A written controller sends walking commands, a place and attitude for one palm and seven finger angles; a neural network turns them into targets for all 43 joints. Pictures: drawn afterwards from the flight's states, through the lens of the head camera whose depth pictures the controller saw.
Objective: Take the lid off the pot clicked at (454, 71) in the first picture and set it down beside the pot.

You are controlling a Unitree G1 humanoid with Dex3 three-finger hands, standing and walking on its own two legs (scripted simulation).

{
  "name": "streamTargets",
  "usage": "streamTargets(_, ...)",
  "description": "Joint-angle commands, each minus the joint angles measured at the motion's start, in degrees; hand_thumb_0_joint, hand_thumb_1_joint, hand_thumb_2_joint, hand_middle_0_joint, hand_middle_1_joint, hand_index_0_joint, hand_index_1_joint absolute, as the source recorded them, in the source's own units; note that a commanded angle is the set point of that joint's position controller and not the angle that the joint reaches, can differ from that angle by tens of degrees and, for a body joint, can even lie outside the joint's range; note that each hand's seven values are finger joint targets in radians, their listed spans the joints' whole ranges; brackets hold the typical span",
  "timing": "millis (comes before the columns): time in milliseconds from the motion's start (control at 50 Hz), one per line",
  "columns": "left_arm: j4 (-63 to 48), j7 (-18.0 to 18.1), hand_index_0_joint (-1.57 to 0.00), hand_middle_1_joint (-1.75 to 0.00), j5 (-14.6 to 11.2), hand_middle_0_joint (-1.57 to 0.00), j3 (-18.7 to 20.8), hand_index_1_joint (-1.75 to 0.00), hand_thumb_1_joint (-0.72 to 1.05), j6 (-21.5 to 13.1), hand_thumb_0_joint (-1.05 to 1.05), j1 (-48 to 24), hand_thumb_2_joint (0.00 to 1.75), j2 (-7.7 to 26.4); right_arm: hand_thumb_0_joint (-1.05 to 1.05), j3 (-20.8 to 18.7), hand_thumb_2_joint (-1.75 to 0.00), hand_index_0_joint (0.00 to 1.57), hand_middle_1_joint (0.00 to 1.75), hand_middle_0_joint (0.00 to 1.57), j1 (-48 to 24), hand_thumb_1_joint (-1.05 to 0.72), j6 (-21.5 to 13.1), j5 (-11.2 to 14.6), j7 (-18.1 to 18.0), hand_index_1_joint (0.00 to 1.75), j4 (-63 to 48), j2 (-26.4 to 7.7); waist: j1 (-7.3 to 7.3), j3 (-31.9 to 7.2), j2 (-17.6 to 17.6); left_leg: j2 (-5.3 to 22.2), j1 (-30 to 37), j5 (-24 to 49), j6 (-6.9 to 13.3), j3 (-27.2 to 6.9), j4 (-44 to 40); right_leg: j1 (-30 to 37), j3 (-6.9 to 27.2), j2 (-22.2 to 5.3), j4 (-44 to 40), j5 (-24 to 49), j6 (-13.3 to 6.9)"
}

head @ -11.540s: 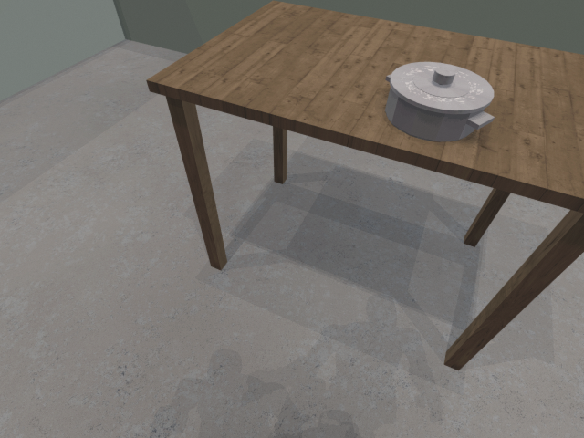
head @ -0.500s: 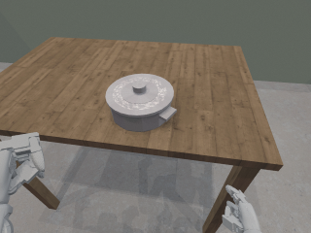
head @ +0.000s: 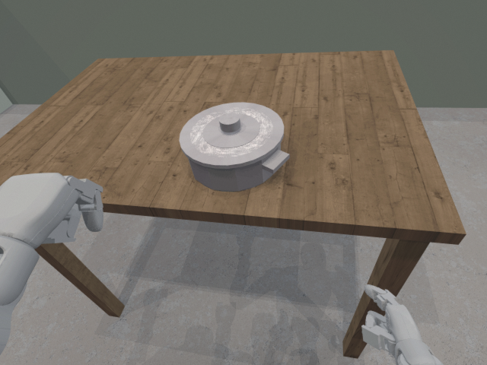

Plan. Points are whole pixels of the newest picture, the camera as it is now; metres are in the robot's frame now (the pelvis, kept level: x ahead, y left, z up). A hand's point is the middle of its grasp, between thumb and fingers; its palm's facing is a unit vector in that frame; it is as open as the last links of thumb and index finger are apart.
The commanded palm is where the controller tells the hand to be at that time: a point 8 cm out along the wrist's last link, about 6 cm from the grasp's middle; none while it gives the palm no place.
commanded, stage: reach forward and open the fingers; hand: left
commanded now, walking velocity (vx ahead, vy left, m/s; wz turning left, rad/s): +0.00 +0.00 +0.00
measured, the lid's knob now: (229, 122) +0.51 +0.09 +0.16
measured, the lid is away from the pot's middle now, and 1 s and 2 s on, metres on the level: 0.00 0.00 0.00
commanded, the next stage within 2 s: move the open hand above the knob in 0.86 s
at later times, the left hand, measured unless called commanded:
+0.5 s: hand (55, 191) +0.26 +0.27 +0.22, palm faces -0.01 +0.05 -1.00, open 8.7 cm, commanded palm +0.22 +0.26 +0.28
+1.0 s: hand (96, 191) +0.28 +0.24 +0.20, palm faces -0.07 +0.07 -0.99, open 9.8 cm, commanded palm +0.25 +0.25 +0.29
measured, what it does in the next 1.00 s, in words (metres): stands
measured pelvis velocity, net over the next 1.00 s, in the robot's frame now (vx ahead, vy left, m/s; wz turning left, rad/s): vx -0.04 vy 0.01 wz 0.01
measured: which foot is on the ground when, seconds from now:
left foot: down 0.00-1.00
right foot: down 0.00-1.00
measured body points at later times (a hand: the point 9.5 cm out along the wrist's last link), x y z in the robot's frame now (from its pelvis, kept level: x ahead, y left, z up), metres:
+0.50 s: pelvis -0.04 +0.01 +0.00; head -0.04 -0.03 +0.45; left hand +0.25 +0.27 +0.28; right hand +0.19 -0.20 -0.08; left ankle +0.04 +0.07 -0.73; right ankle -0.01 -0.11 -0.73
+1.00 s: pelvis -0.04 +0.01 +0.00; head -0.04 -0.03 +0.45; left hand +0.28 +0.23 +0.26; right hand +0.18 -0.20 -0.09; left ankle +0.04 +0.07 -0.73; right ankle -0.01 -0.11 -0.73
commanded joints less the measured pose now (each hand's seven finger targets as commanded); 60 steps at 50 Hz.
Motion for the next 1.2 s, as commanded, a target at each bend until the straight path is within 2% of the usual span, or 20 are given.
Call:
streamTargets(0, -9.3, -3.2, -1.14, -0.76, 1.2, -1.14, 7.4, -0.76, 0.25, -2.3, 0.00, -18.7, 1.34, 15.0, 0.00, -1.8, -0.90, 0.20, 0.30, 0.20, -10.3, -0.90, -4.4, 0.2, -0.6, 0.30, -9.4, -4.4, -0.83, -10.1, -3.4, 2.1, 10.7, 9.5, -1.3, -5.0, -5.0, -1.9, 1.3, -0.9, -6.7, 8.5, 0.7)
streamTargets(120, 1.5, -8.1, -1.07, -0.54, 3.6, -1.07, 9.6, -0.54, 0.04, -2.1, 0.00, -26.8, 1.47, 20.1, 0.00, -1.4, -0.90, 0.20, 0.30, 0.20, -9.9, -0.90, -4.6, 0.1, -0.7, 0.30, -7.1, -4.8, -0.59, -6.4, -2.8, 2.0, 9.3, 8.5, -1.8, -5.4, -7.4, -1.6, 0.8, -0.4, -8.2, 6.6, 0.1)
streamTargets(240, -1.4, -12.4, -1.00, -0.33, 1.1, -1.00, 2.2, -0.33, -0.16, -2.7, 0.00, -25.9, 1.59, 11.6, 0.00, -1.9, -0.90, 0.20, 0.30, 0.20, -12.2, -0.90, -6.1, 0.6, 1.0, 0.30, -10.6, -4.1, -0.85, -11.7, -1.0, 1.3, 14.2, 9.9, -1.4, -5.7, -6.5, -0.5, 1.3, 0.2, -7.9, 8.0, -0.4)
streamTargets(360, 4.2, -12.4, -0.92, -0.12, 5.3, -0.92, 10.1, -0.12, -0.35, -3.7, 0.00, -44.7, 1.72, 25.4, 0.00, -1.5, -0.90, 0.20, 0.30, 0.20, -10.4, -0.90, -6.3, -0.2, -0.2, 0.30, -6.6, -5.1, -0.53, -10.4, -3.3, 1.7, 10.6, 2.5, -1.4, -6.9, -9.9, -0.4, 0.9, 0.0, -8.4, 1.4, -0.3)
streamTargets(400, 11.5, -12.3, -0.91, -0.08, 5.3, -0.91, 7.9, -0.08, -0.38, -3.1, 0.00, -47.1, 1.74, 22.6, 0.00, -1.8, -0.90, 0.20, 0.30, 0.20, -9.7, -0.90, -5.9, 0.2, -0.5, 0.30, -5.8, -5.0, -0.76, -6.3, -3.3, 2.1, 9.1, -1.5, -1.7, -7.1, -11.3, -2.9, 0.2, 0.1, -8.6, -1.7, -0.3)
streamTargets(540, 4.7, -15.1, -0.90, -0.08, 1.8, -0.90, -5.4, -0.08, -0.37, -3.1, 0.00, -35.1, 1.73, 5.2, 0.00, -2.4, -0.90, 0.20, 0.30, 0.20, -11.0, -0.90, -7.3, 1.2, 1.9, 0.30, -10.3, -3.8, -1.64, -10.1, -3.5, 2.5, 13.8, -2.2, -1.7, -8.0, -10.4, -4.2, 0.8, 0.3, -6.3, 1.2, -0.3)
streamTargets(600, 7.1, -13.2, -0.89, -0.08, 5.7, -0.89, 3.2, -0.08, -0.37, -3.8, 0.00, -53.4, 1.72, 20.0, 0.00, -1.9, -0.90, 0.20, 0.30, 0.20, -10.4, -0.90, -6.7, 0.3, 0.1, 0.30, -7.1, -5.5, -1.52, -6.4, -4.9, 2.9, 8.3, -11.5, -1.4, -8.5, -13.6, -4.4, 0.4, 0.3, -6.3, -4.6, -0.2)
streamTargets(640, 7.7, -11.0, -0.89, -0.08, 7.8, -0.89, 11.4, -0.08, -0.37, -4.1, 0.00, -62.4, 1.71, 31.0, 0.00, -1.8, -0.90, 0.20, 0.30, 0.20, -9.4, -0.90, -7.7, 0.0, -0.8, 0.30, -6.2, -6.1, -0.89, -10.8, 0.0, 2.5, 10.2, -9.5, -1.6, -8.9, -11.9, -2.6, 1.6, 0.4, -5.6, -4.5, -1.1)
streamTargets(680, 13.1, -10.9, -0.89, -0.08, 8.4, -0.89, 8.1, -0.08, -0.37, -3.5, 0.00, -66.9, 1.70, 27.4, 0.00, -1.7, -0.90, 0.20, 0.30, 0.20, -10.2, -0.90, -8.4, -0.1, -1.2, 0.30, -5.4, -4.4, -0.08, -12.4, 1.2, 2.4, 11.0, -7.0, -2.1, -9.5, -12.3, -2.4, 1.7, -0.2, -5.1, -3.8, -1.4)
streamTargets(740, 20.0, -12.9, -0.89, -0.08, 4.6, -0.89, 1.7, -0.08, -0.36, -2.4, 0.00, -51.3, 1.68, 14.5, 0.00, -2.5, -0.90, 0.20, 0.30, 0.20, -7.3, -0.90, -8.2, 0.7, 0.4, 0.30, -6.3, -4.5, -0.50, -11.5, 0.1, 2.2, 13.2, -1.8, -2.6, -9.2, -10.7, -3.7, 1.1, 0.4, -5.0, 0.5, -1.6)
streamTargets(780, 20.4, -15.9, -0.89, -0.08, 3.8, -0.89, -6.7, -0.08, -0.36, -1.1, 0.00, -43.2, 1.68, 4.9, 0.00, -2.4, -0.90, 0.20, 0.30, 0.20, -8.1, -0.90, -6.9, 1.2, 1.9, 0.30, -7.6, -4.4, -0.47, -8.2, -6.7, 2.5, 10.3, -2.4, -2.3, -7.4, -11.2, -4.1, 0.5, -0.4, -5.9, 1.1, -0.8)
streamTargets(840, 13.5, -16.1, -0.89, -0.08, 3.8, -0.89, -10.7, -0.08, -0.37, -1.1, 0.00, -40.9, 1.70, 0.9, 0.00, -2.1, -0.90, 0.20, 0.30, 0.20, -9.2, -0.90, -6.8, 2.1, 2.6, 0.30, -10.2, -4.3, -2.21, -7.4, -7.0, 3.0, 10.8, -5.6, -1.8, -7.0, -10.6, -5.8, 0.3, -0.1, -4.5, -0.6, -0.5)
streamTargets(860, 10.1, -16.1, -0.89, -0.08, 5.1, -0.89, -10.7, -0.08, -0.37, -1.4, 0.00, -47.9, 1.70, 3.5, 0.00, -1.6, -0.90, 0.20, 0.30, 0.20, -10.6, -0.90, -6.5, 1.5, 2.4, 0.30, -9.7, -4.3, -2.29, -7.3, -6.0, 2.9, 9.3, -9.2, -1.5, -7.2, -12.2, -5.7, 0.1, -0.4, -4.8, -2.3, -0.4)
streamTargets(940, 4.3, -11.3, -0.89, -0.08, 8.4, -0.89, 13.7, -0.08, -0.37, -3.7, 0.00, -70.1, 1.70, 36.3, 0.00, -1.6, -0.90, 0.20, 0.30, 0.20, -9.1, -0.90, -8.6, -0.7, -0.9, 0.30, -6.6, -6.4, -0.08, -16.7, 0.8, 2.1, 11.9, -5.6, -1.3, -9.0, -10.0, -0.9, 2.6, -0.2, -4.3, -3.6, -1.4)
streamTargets(960, 7.2, -11.5, -0.89, -0.08, 9.4, -0.89, 10.7, -0.08, -0.37, -3.2, 0.00, -75.9, 1.70, 33.6, 0.00, -0.9, -0.90, 0.20, 0.30, 0.20, -10.3, -0.90, -8.9, -0.9, -1.5, 0.30, -6.8, -4.6, 0.28, -19.5, 1.0, 1.4, 11.8, -2.3, -1.3, -8.7, -10.2, 0.8, 2.7, -0.2, -4.5, -2.3, -1.6)
streamTargets(980, 16.0, -11.3, -0.89, -0.08, 9.2, -0.89, 8.3, -0.08, -0.37, -2.3, 0.00, -75.1, 1.70, 30.1, 0.00, -1.1, -0.90, 0.20, 0.30, 0.20, -9.6, -0.90, -9.1, -0.4, -2.1, 0.30, -4.9, -4.5, -0.99, -14.1, -0.8, 1.8, 11.0, -1.5, -1.7, -8.2, -9.8, -1.8, 2.1, -0.4, -4.8, -2.0, -1.5)
streamTargets(1060, 33.1, -15.5, -0.89, -0.08, 6.8, -0.89, -5.1, -0.08, -0.37, 0.3, 0.00, -55.3, 1.70, 9.9, 0.00, -1.9, -0.90, 0.20, 0.30, 0.20, -6.0, -0.90, -6.5, 0.4, 0.5, 0.30, -4.6, -5.3, -1.78, -6.5, -8.0, 1.4, 8.6, 1.3, -2.1, -6.4, -9.9, -4.4, 0.2, 0.0, -6.5, 3.4, -1.4)
streamTargets(1120, 19.2, -17.7, -0.89, -0.08, 4.1, -0.89, -20.2, -0.08, -0.37, 1.0, 0.00, -48.0, 1.70, -7.6, 0.00, -2.0, -0.90, 0.20, 0.30, 0.20, -9.4, -0.90, -6.1, 2.0, 2.8, 0.30, -9.1, -4.1, -2.69, -9.7, -7.3, 1.4, 11.9, 1.5, -1.4, -5.2, -8.3, -4.6, 0.3, -0.8, -5.4, 4.0, -0.5)
streamTargets(1140, 17.3, -17.3, -0.89, -0.08, 3.7, -0.89, -22.2, -0.08, -0.37, 1.1, 0.00, -47.5, 1.70, -10.0, 0.00, -1.9, -0.90, 0.20, 0.30, 0.20, -9.5, -0.90, -6.7, 2.5, 3.1, 0.30, -10.4, -3.7, -3.72, -12.0, -6.6, 1.2, 13.9, 3.1, -1.1, -5.3, -6.5, -5.0, 0.9, -0.7, -4.8, 4.2, -0.8)
streamTargets(1180, 9.9, -15.7, -0.89, -0.08, 6.5, -0.89, -12.6, -0.08, -0.37, 0.5, 0.00, -60.8, 1.70, 4.9, 0.00, -1.7, -0.90, 0.20, 0.30, 0.20, -10.6, -0.90, -6.6, 1.6, 2.1, 0.30, -9.2, -4.4, -3.22, -13.8, -5.9, 1.4, 12.8, 0.1, -0.6, -5.4, -7.9, -3.1, 1.1, -1.0, -5.4, 1.6, -0.7)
